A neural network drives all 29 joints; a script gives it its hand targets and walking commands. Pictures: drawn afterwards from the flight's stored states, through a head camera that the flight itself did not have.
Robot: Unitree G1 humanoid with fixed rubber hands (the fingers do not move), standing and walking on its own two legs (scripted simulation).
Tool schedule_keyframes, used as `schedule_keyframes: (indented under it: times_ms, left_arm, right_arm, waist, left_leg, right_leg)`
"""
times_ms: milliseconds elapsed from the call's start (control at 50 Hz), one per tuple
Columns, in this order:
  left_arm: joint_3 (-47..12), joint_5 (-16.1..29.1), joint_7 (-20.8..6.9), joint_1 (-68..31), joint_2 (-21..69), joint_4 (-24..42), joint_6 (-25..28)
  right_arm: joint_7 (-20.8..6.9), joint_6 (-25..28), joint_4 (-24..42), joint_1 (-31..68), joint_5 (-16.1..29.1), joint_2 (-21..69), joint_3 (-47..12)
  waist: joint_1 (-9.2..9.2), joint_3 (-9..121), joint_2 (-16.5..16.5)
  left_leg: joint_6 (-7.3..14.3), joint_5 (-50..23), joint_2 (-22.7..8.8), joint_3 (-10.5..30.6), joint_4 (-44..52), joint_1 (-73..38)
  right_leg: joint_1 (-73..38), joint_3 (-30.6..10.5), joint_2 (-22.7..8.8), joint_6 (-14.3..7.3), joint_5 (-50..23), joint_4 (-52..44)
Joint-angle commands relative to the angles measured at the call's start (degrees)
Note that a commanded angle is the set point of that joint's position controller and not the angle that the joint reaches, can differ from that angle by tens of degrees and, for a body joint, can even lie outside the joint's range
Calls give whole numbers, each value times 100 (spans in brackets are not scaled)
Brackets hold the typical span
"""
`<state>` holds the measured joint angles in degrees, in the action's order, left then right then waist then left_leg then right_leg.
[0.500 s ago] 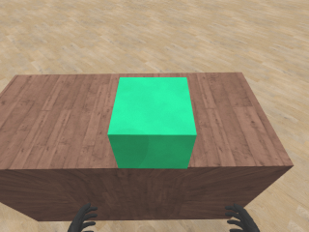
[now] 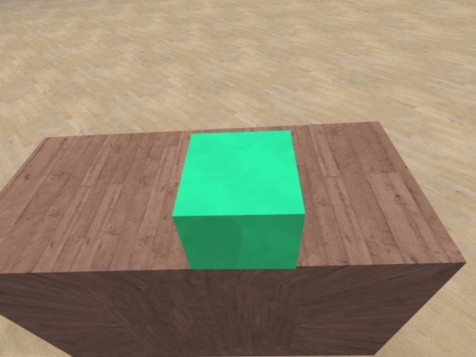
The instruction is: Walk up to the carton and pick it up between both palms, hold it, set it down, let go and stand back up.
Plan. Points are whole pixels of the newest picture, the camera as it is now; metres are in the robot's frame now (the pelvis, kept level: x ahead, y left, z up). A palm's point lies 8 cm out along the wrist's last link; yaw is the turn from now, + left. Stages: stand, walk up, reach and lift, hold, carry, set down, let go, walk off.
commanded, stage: stand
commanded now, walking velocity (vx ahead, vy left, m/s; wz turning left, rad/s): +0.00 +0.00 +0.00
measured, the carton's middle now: (241, 198) +0.45 +0.02 +0.01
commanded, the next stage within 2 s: none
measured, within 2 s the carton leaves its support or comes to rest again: neither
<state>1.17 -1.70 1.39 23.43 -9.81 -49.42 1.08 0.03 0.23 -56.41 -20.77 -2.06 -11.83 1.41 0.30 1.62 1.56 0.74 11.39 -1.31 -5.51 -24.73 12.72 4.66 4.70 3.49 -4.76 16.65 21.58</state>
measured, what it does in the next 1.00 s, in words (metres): stands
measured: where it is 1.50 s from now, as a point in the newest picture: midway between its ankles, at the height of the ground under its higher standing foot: outside the picture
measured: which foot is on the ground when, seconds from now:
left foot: down 0.00-1.00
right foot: down 0.00-1.00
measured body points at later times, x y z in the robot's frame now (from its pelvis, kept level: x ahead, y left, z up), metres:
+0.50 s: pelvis +0.00 -0.01 +0.00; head -0.02 -0.02 +0.45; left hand -0.06 +0.19 -0.15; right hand -0.04 -0.21 -0.17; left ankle +0.02 +0.11 -0.74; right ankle -0.05 -0.06 -0.74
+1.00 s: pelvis +0.00 -0.03 +0.00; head -0.01 -0.04 +0.45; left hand -0.08 +0.16 -0.16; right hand -0.04 -0.22 -0.17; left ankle +0.02 +0.11 -0.74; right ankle -0.05 -0.06 -0.74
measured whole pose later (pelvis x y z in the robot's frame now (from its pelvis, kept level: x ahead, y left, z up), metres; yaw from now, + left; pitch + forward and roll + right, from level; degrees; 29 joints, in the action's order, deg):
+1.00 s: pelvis +0.00 -0.03 +0.00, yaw +0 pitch -1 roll +1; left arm -1.8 -0.9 2.9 25.1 -3.6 -67.7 1.8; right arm 2.4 -0.3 -70.4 -19.5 -0.2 -5.8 -1.8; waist 0.7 0.8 1.6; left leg -1.5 10.8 -3.0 -4.4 -23.7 11.3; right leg 2.3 5.4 5.5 -6.7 15.5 18.6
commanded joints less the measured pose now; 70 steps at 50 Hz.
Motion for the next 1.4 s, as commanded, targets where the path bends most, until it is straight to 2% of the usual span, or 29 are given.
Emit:
schedule_keyframes:
  times_ms: [0, 240, 600, 860, 1180, 1380]
  left_arm:
    - [151, 12, 76, 307, -598, 39, 124]
    - [-12, 34, 115, 616, -260, -868, 94]
    - [-173, 64, 159, 796, 57, -1630, 100]
    - [-229, 76, 179, 870, 131, -1855, 88]
    - [-257, 90, 182, 906, 158, -1941, 86]
    - [-271, 91, 177, 893, 166, -1939, 85]
  right_arm:
    - [78, 63, 11, -229, 18, -411, 74]
    - [148, 9, -663, -401, 74, -136, -73]
    - [219, -7, -1222, -435, 137, 217, -231]
    - [249, -38, -1407, -414, 181, 315, -285]
    - [269, -52, -1465, -415, 206, 376, -303]
    - [272, -52, -1475, -450, 200, 395, -299]
  waist:
    - [-8, -486, -100]
    - [-25, -871, -129]
    - [2, -871, -177]
    - [31, -934, -223]
    - [62, -910, -255]
    - [59, -956, -208]
  left_leg:
    - [121, -647, -510, 757, 376, -190]
    - [121, -532, -528, 779, 567, -186]
    - [86, -590, -549, 702, 465, -182]
    - [-9, -531, -554, 630, 303, -52]
    - [-70, -456, -558, 556, 216, -2]
    - [-71, -446, -567, 548, 226, 16]
  right_leg:
    - [536, -1040, -959, -16, -1161, -625]
    - [653, -968, -929, -2, -776, -788]
    - [586, -939, -952, 71, -1240, -739]
    - [460, -1003, -1006, 211, -1890, -749]
    - [353, -1046, -1023, 292, -2150, -799]
    - [371, -1044, -1023, 273, -2023, -819]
